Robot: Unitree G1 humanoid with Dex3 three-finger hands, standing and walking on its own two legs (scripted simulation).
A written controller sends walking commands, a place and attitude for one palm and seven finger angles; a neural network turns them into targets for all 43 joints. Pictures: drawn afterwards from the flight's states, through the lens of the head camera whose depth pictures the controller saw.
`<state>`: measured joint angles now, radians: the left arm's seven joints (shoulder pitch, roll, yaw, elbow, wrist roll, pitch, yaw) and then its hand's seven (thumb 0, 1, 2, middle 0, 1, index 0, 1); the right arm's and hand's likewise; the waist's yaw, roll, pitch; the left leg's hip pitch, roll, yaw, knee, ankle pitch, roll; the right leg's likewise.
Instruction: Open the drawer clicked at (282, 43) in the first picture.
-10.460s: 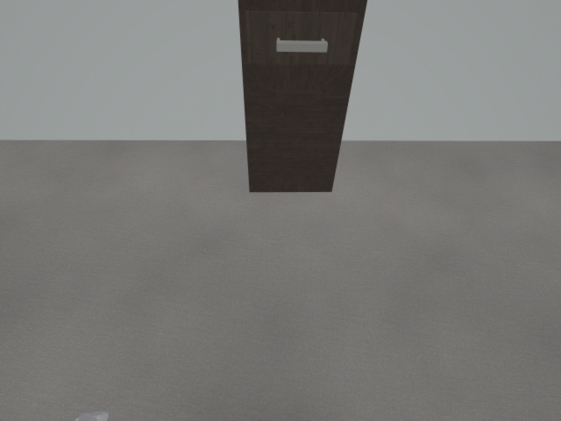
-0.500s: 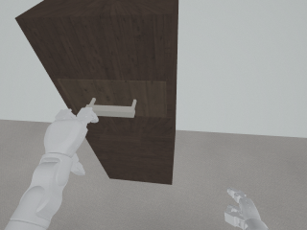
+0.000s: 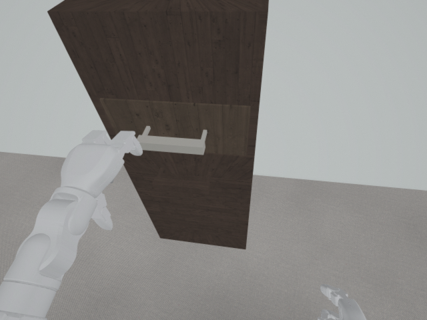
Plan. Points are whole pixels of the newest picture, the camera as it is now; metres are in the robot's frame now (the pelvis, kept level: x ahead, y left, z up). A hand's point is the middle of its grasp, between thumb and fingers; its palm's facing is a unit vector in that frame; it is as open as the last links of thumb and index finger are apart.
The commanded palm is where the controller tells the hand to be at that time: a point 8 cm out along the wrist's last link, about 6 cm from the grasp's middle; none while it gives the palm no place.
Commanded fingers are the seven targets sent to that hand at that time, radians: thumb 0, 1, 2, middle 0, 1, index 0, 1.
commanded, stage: raise the hand with hooked fingers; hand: left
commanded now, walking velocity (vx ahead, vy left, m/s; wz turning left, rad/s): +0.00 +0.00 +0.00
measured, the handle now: (173, 138) +0.54 +0.20 +0.00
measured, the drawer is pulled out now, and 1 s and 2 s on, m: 0.00 0.00 0.00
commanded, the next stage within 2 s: move the hooked fingers above the handle in 0.08 s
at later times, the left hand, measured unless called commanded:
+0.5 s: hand (123, 171) +0.34 +0.22 +0.10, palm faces +0.05 -0.05 -1.00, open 13.8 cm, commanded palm +0.31 +0.23 +0.16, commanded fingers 0.00 -0.50 0.30 -0.30 -1.20 -0.30 -1.20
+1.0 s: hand (146, 154) +0.40 +0.21 +0.08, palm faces +0.00 -0.02 -1.00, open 13.8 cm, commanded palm +0.39 +0.21 +0.14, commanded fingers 0.00 -0.50 0.30 -0.30 -1.20 -0.30 -1.20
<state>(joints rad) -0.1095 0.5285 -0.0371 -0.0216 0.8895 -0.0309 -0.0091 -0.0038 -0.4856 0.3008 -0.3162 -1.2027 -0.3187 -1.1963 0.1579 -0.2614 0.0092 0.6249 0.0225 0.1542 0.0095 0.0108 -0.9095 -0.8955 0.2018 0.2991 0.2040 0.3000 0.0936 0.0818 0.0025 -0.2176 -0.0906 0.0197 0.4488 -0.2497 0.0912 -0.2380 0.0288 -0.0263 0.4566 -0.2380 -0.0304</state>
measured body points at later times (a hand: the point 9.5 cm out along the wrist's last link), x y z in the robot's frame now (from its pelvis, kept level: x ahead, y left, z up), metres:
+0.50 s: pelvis -0.01 +0.00 +0.00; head +0.00 -0.03 +0.45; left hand +0.33 +0.22 +0.16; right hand +0.17 -0.21 -0.11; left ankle -0.01 +0.06 -0.74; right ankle +0.00 -0.10 -0.74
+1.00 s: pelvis +0.01 -0.03 -0.01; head +0.04 -0.05 +0.44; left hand +0.39 +0.21 +0.14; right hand +0.14 -0.27 -0.14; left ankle -0.01 +0.06 -0.74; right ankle +0.00 -0.10 -0.74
